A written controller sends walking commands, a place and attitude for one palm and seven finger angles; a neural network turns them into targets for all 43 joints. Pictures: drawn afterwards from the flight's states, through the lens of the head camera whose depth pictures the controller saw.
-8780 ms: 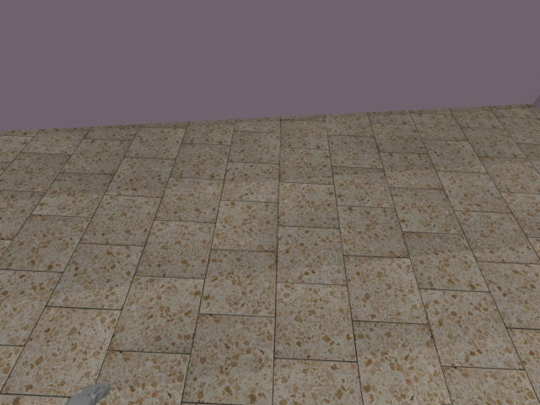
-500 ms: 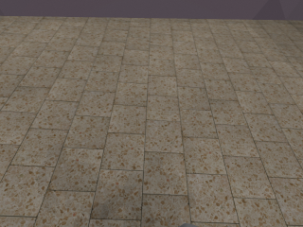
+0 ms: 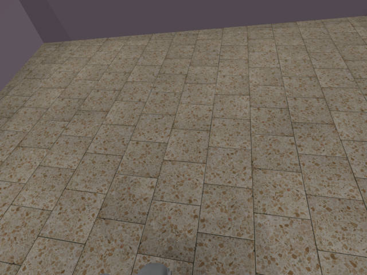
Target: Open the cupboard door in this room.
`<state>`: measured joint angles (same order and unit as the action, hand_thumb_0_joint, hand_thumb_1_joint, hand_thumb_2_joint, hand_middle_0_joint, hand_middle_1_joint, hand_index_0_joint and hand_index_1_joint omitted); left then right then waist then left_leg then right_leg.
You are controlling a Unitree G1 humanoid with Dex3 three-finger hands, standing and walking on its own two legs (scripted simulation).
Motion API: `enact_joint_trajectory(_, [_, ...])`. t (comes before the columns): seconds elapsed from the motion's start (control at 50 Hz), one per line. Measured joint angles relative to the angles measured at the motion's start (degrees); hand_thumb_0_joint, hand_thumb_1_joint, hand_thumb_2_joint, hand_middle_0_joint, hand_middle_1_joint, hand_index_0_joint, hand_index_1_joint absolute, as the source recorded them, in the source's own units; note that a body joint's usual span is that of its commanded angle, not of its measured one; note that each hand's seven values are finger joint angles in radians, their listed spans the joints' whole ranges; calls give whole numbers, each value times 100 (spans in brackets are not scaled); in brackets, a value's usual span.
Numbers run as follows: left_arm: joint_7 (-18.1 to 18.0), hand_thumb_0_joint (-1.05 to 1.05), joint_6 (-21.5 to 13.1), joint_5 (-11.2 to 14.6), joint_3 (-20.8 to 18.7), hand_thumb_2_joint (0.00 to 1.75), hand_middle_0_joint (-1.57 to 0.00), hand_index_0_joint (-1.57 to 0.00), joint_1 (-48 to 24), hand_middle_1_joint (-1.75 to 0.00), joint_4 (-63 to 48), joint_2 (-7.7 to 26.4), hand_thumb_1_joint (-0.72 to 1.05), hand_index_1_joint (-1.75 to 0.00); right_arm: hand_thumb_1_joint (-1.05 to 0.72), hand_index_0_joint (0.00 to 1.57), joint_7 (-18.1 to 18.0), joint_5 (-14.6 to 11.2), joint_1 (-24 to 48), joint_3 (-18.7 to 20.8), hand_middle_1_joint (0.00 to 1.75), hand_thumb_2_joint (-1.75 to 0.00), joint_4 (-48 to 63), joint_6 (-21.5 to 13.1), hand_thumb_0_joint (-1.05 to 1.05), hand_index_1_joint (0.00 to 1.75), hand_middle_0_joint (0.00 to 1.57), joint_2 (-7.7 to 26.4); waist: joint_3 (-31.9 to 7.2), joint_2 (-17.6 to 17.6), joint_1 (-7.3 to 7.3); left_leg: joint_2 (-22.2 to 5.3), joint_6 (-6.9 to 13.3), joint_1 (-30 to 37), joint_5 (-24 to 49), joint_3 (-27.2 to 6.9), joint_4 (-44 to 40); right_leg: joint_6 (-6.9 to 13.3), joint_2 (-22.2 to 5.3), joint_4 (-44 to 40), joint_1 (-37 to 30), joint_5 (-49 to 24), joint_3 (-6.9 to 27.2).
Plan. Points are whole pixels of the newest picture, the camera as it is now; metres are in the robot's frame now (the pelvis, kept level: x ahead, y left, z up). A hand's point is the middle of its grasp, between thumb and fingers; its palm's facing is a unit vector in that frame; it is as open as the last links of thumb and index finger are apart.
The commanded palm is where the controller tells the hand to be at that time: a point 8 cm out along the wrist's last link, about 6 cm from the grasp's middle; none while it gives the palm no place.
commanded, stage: turn or walk to find it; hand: left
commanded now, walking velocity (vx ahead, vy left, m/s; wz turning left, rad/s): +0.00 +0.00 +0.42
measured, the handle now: out of the picture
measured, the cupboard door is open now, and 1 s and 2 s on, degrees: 0 0 0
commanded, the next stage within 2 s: stand and wait in 1.64 s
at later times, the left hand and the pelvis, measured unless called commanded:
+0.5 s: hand out of the picture -0.07 +0.26 -0.19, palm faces +0.28 -0.93 -0.24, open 7.4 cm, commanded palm none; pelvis -0.04 +0.05 -0.01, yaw +13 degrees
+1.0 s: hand out of the picture -0.05 +0.20 -0.14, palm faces +0.41 -0.86 -0.29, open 7.4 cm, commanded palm none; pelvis -0.06 -0.02 +0.00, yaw +26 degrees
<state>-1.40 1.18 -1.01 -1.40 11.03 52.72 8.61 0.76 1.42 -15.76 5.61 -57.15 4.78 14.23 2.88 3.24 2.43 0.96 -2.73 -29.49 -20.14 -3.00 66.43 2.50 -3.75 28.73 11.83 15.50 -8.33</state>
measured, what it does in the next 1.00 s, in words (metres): steps on the spot, turning left: left foot, then right foot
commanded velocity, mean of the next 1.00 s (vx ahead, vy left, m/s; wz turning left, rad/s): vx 0.00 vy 0.00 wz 0.42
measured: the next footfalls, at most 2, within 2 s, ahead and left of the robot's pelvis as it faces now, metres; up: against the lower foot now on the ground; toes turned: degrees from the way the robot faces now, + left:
left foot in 0.36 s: -0.03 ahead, +0.15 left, +0.00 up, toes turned +15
right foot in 0.82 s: +0.02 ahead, -0.08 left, +0.00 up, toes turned +17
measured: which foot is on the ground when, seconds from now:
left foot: up 0.00-0.34, down 0.36-0.84, up 0.86-1.00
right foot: down 0.00-0.36, up 0.38-0.80, down 0.82-1.00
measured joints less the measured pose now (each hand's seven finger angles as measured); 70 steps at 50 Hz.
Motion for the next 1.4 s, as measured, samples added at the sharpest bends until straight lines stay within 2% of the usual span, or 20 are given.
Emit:
enact_joint_trajectory(0.08, [-20, 0, -43, 0, -13, 90, -21, -20, 107, -30, 56, -24, 91, -30, -91, 20, 0, 0, -48, 7, 30, -90, -78, 28, 1, 30, 20, 31, 8, -47, -34, -228, -131, 100, 173, -6, 160, 28, -65, -116, -44, -60, -256])
enact_joint_trajectory(0.14, [-23, 0, -59, -27, -31, 90, -21, -20, 179, -30, 104, 15, 92, -30, -91, 19, -8, 0, 7, -11, 30, -90, -134, 62, 1, 30, 20, 28, 33, -107, -109, -345, -176, 313, 12, 50, -165, 29, -130, -99, 3, -64, -409])
enact_joint_trajectory(0.28, [16, 0, -24, -94, -95, 90, -21, -20, 315, -30, 260, 219, 91, -30, -91, 19, -34, -75, 412, -134, 30, -90, -48, -26, 1, 30, 20, -59, 167, -334, -338, -380, -102, 1076, -604, 481, -2006, -89, -405, 210, 219, 4, -719])
enact_joint_trajectory(0.32, [23, 0, -3, -91, -128, 90, -21, -20, 358, -30, 317, 311, 91, -30, -91, 19, -40, -93, 553, -171, 30, -90, 34, -92, 1, 30, 20, -91, 180, -398, -383, -336, -49, 1315, -423, 615, -2589, -162, -489, 393, 306, 61, -813])
enact_joint_trajectory(0.36, [27, 0, 49, -54, -166, 90, -21, -20, 430, -30, 369, 412, 91, -30, -91, 19, -31, -94, 655, -201, 30, -90, 136, -195, 1, 30, 20, -112, 146, -456, -397, -290, 77, 1605, 177, 694, -3339, -267, -594, 738, 459, 197, -884])
enact_joint_trajectory(0.38, [25, 0, 108, -31, -193, 90, -21, -20, 436, -30, 406, 490, 91, -30, -91, 19, -34, -81, 726, -209, 30, -90, 162, -242, 1, 30, 20, -174, 163, -575, -423, -215, 190, 1581, 219, 722, -3295, -377, -640, 1064, 601, 541, -727])
enact_joint_trajectory(0.44, [11, 0, 314, -33, -228, 90, -21, -20, 434, -30, 515, 625, 91, -30, -91, 20, -54, -46, 798, -290, 30, -90, 255, -316, 0, 30, 20, -308, 116, -673, -440, -169, 397, 1609, 139, 690, -3290, -524, -408, 2286, 1057, 1283, -92])
enact_joint_trajectory(0.52, [72, 1, 326, -31, -239, 90, -20, -20, 295, -30, 503, 644, 91, -29, -91, 20, -115, -37, 765, -361, 30, -90, 278, -325, 0, 30, 20, -364, 40, -570, -393, -124, 448, 1718, 420, 476, -3705, -626, -226, 3117, 1373, 927, 321])
enact_joint_trajectory(0.6, [80, 1, 253, -20, -220, 90, -20, -19, 137, -30, 364, 604, 91, -29, -91, 20, -114, -49, 704, -371, 30, -90, 266, -330, 0, 30, 20, -384, 22, -505, -368, -28, 475, 1740, 653, 330, -3988, -715, -182, 3107, 1400, 715, 555])
enact_joint_trajectory(0.76, [42, 0, 194, 28, -155, 90, -20, -19, -244, -30, 127, 428, 91, -29, -90, 20, -97, -5, 443, -276, 30, -90, 245, -267, 0, 30, 21, -338, 70, -281, -107, 90, 356, 1457, 790, -3, -3899, -694, 43, 1702, 856, 947, 632])
enact_joint_trajectory(0.82, [44, 0, 87, 45, -116, 90, -20, -20, -315, -30, 8, 359, 91, -29, -90, 20, -89, -21, 299, -221, 30, -90, 207, -214, 0, 30, 21, -278, 52, -208, -60, 162, 232, 1216, 740, -133, -3639, -636, 131, 549, 382, 328, 560])
enact_joint_trajectory(0.86, [30, 0, -8, -2, -78, 90, -20, -20, -333, -30, -18, 228, 91, -29, -91, 20, -85, -59, 248, -153, 30, -90, 148, -158, 1, 30, 21, -169, 101, 18, -45, 124, 178, 971, 229, -267, -3082, -282, 231, 415, 306, 169, 387])
enact_joint_trajectory(0.9, [25, 0, -38, -18, -26, 90, -20, -20, -265, -30, -65, 148, 91, -30, -91, 20, -78, -43, 183, -94, 30, -90, 100, -71, 1, 30, 20, -108, 90, 43, -32, 210, 159, 579, -467, -197, -1957, -94, 142, 440, 274, 228, 258])
enact_joint_trajectory(0.96, [4, 0, -12, -9, -16, 90, -21, -20, -122, -30, -48, 69, 91, -30, -91, 20, -27, -12, 134, -32, 30, -90, 27, 3, 1, 30, 20, -33, 63, 14, -46, 136, 98, 167, -378, -41, -535, -52, 35, 197, 121, 139, 127])
enact_joint_trajectory(1.04, [2, 0, -26, -3, 8, 90, -21, -20, 14, -30, 43, 18, 91, -30, -91, 20, 0, -10, 71, -6, 30, -90, -20, -3, 1, 30, 20, 29, 75, -7, -17, -112, -57, 57, 10, -7, 117, -40, -41, -40, -26, 18, -115])
enact_joint_trajectory(1.16, [-9, 0, -69, -42, -19, 90, -21, -20, 204, -30, 136, 42, 91, -30, -91, 19, -14, -21, 157, -46, 30, -90, -128, 51, 1, 30, 20, 20, 116, -139, -145, -355, -179, 393, -202, 101, -411, -67, -178, -34, -28, 23, -430])
enact_joint_trajectory(1.3, [21, 0, -11, -92, -103, 90, -21, -20, 358, -30, 306, 295, 91, -30, -91, 19, -32, -92, 586, -172, 30, -90, 19, -80, 1, 30, 20, -86, 225, -399, -358, -343, -73, 1171, -449, 576, -2371, -262, -454, 379, 179, 150, -717])
enact_joint_trajectory(1.34, [27, 0, 39, -57, -145, 90, -21, -20, 416, -30, 360, 402, 91, -30, -91, 19, -23, -94, 677, -202, 30, -90, 117, -184, 1, 30, 20, -110, 203, -473, -372, -285, 100, 1486, 141, 682, -3178, -378, -570, 717, 314, 293, -791])
enact_joint_trajectory(1.36, [26, 0, 95, -31, -179, 90, -21, -20, 413, -30, 395, 484, 91, -30, -91, 19, -24, -81, 743, -211, 30, -90, 144, -238, 1, 30, 20, -172, 226, -599, -399, -198, 276, 1473, 188, 713, -3161, -454, -630, 1038, 451, 566, -645])
enact_joint_trajectory(1.4, [0, 0, 244, -24, -210, 90, -21, -20, 406, -30, 458, 597, 91, -30, -91, 19, -24, -62, 818, -265, 30, -90, 219, -299, 1, 30, 20, -267, 224, -698, -444, -151, 458, 1466, 105, 722, -3094, -535, -489, 1900, 792, 1273, -194])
